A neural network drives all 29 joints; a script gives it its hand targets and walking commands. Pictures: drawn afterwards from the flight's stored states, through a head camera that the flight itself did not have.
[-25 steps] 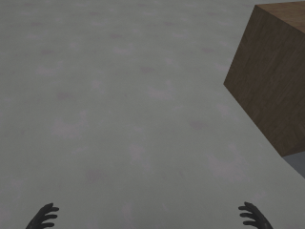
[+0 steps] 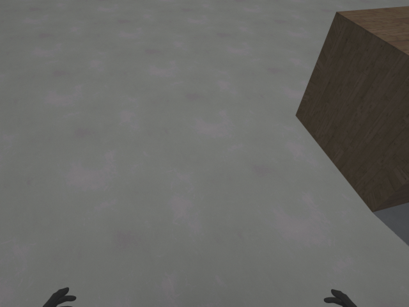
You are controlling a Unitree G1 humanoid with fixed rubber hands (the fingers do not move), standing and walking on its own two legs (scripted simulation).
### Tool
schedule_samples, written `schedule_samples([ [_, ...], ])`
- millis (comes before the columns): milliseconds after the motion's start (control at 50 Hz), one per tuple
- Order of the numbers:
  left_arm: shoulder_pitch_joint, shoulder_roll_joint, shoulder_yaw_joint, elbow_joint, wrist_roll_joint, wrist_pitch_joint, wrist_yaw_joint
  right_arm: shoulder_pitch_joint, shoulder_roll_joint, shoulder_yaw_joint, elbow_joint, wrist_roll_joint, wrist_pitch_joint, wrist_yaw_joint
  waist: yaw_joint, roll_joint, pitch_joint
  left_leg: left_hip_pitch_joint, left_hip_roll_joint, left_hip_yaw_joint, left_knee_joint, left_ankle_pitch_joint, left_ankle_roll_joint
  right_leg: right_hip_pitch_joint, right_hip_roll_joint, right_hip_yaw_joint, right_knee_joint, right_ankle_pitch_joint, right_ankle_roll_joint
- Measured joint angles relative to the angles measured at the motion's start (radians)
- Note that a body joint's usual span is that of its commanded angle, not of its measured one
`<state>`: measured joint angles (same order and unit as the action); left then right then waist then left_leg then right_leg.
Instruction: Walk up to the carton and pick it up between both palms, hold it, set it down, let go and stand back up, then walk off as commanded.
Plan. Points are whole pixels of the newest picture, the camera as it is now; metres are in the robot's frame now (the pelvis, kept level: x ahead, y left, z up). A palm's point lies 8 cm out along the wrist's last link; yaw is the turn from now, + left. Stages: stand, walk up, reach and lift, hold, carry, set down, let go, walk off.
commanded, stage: stand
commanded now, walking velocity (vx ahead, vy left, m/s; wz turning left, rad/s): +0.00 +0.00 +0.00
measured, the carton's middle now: out of the picture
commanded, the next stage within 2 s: none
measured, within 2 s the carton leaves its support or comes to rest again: neither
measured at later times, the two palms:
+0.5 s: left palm out of the picture +0.10 +0.31 -0.10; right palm out of the picture +0.09 -0.30 -0.10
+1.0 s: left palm out of the picture +0.09 +0.32 -0.10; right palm out of the picture +0.09 -0.30 -0.10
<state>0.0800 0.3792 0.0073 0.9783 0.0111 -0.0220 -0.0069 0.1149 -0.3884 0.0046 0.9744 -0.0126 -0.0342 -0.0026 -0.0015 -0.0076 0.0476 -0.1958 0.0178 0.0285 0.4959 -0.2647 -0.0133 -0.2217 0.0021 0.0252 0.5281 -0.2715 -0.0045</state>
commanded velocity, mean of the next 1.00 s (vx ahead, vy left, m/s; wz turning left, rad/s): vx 0.00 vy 0.00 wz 0.00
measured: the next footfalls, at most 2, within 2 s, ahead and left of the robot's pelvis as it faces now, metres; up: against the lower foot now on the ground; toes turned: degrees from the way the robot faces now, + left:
none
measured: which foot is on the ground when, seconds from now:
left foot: down 0.00-1.00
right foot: down 0.00-1.00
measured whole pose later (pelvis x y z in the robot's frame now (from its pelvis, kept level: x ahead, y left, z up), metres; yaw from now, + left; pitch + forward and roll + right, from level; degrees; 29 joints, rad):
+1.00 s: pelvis +0.00 +0.01 +0.01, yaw +0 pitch -2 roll +0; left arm 0.09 0.39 0.01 1.07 0.01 -0.02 0.00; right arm 0.10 -0.38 -0.01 1.08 -0.01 -0.03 0.00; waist 0.01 -0.01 0.05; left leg -0.13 0.01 0.03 0.35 -0.19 0.00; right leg -0.15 -0.01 0.03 0.38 -0.19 0.01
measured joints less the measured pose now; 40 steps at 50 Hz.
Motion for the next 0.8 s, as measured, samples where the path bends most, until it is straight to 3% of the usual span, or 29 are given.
schedule_samples([
  [300, -0.009, -0.003, -0.007, 0.076, -0.003, 0.004, 0.002, -0.024, 0.005, 0.001, 0.077, -0.001, 0.001, 0.003, 0.002, -0.003, -0.01, 0.057, 0.001, 0.0, -0.114, 0.062, 0.003, 0.064, -0.001, 0.0, -0.128, 0.069, 0.006],
  [800, 0.004, 0.0, -0.002, 0.102, 0.0, 0.007, 0.002, -0.019, 0.009, -0.01, 0.097, 0.002, 0.009, 0.006, 0.004, -0.005, -0.003, 0.064, -0.008, 0.0, -0.136, 0.077, 0.009, 0.07, -0.01, 0.002, -0.15, 0.084, 0.016],
])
